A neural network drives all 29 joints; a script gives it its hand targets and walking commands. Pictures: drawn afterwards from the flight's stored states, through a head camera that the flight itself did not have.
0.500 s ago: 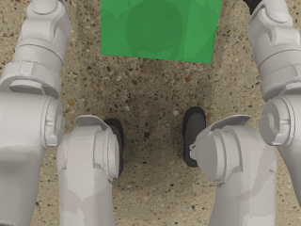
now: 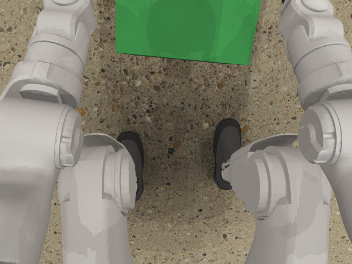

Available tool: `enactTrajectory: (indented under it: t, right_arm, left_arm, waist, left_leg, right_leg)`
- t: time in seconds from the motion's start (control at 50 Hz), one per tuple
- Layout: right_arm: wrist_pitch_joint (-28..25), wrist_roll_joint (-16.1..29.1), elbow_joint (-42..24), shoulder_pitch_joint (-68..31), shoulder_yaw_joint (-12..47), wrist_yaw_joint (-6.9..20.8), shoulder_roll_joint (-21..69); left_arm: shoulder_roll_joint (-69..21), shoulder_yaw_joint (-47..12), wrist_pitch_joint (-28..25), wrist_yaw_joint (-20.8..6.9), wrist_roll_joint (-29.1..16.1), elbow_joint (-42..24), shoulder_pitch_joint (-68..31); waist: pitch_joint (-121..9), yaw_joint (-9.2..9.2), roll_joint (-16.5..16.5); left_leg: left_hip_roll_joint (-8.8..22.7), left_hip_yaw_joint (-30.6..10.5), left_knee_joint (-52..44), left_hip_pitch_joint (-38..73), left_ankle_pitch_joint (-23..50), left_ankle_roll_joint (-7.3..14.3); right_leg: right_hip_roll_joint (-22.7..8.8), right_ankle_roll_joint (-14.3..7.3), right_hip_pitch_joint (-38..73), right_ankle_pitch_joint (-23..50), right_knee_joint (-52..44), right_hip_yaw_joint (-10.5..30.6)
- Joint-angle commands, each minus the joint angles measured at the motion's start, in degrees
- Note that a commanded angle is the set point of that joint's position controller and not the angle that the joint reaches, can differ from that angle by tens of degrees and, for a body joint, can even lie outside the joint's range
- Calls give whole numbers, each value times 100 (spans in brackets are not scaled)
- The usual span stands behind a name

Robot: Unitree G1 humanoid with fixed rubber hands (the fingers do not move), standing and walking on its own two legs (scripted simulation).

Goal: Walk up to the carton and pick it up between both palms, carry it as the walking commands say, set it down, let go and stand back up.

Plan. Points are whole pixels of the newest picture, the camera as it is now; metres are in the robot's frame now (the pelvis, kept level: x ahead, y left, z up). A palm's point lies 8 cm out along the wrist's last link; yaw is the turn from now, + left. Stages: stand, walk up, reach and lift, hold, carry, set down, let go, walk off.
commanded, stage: reach and lift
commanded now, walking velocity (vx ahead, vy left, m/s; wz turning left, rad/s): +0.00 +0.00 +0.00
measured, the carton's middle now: out of the picture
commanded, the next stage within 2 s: none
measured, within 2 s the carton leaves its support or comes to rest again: leaves its support in 0.88 s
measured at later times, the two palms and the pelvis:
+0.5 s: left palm out of the picture +0.55 +0.15 -0.20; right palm out of the picture +0.54 -0.18 -0.19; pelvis +0.01 +0.00 +0.00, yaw +0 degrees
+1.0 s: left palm out of the picture +0.54 +0.15 -0.19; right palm out of the picture +0.55 -0.17 -0.17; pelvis +0.01 +0.00 -0.01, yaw +1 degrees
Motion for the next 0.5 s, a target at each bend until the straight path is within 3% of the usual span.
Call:
enactTrajectory:
  t: [0.0, 0.18, 0.34, 0.48]
  right_arm:
    - [-112, -69, -450, -1009, -54, -23, -280]
    - [-124, -59, -606, -1377, 275, 154, 657]
    - [189, -401, -1034, -2387, 546, 1034, 3630]
    - [496, -587, -1357, -2057, 428, 1456, 4724]
  left_arm:
    - [361, 82, -106, 28, 100, -534, -1474]
    - [-663, -136, -135, -130, 189, -662, -1655]
    - [-3596, -368, 157, -1002, 490, -923, -2405]
    - [-4414, -265, 381, -1418, 603, -1394, -2290]
  waist:
    - [-6533, -23, 324]
    - [-6403, -28, 350]
    - [-6017, -41, 406]
    - [-5874, 15, 428]
  left_leg:
    - [-131, 392, -1159, 2619, 1570, -41]
    - [-250, 397, -1163, 2722, 1620, -5]
    - [-435, 471, -1100, 2374, 1535, 79]
    - [-470, 633, -945, 1997, 1644, 118]
  right_leg:
    - [240, -18, 3609, 1539, -553, -461]
    - [367, -39, 3561, 1552, -568, -502]
    - [578, -103, 3229, 1465, -456, -597]
    - [658, -132, 3157, 1665, -346, -632]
